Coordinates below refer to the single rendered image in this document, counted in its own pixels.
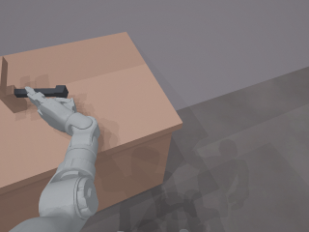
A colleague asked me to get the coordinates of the robot left forearm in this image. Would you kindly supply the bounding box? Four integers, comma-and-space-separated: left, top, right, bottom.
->
39, 112, 100, 216

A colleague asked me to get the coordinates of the counter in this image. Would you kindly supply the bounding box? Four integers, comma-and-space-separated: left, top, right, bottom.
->
0, 32, 183, 232

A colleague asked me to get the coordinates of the robot left hand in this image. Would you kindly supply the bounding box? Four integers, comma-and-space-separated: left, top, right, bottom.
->
24, 86, 77, 132

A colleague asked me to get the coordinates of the tap lever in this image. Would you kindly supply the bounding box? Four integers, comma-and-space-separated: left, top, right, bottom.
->
14, 85, 69, 99

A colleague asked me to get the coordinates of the left robot upper arm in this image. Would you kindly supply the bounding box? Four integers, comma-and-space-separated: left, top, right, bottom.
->
9, 176, 98, 232

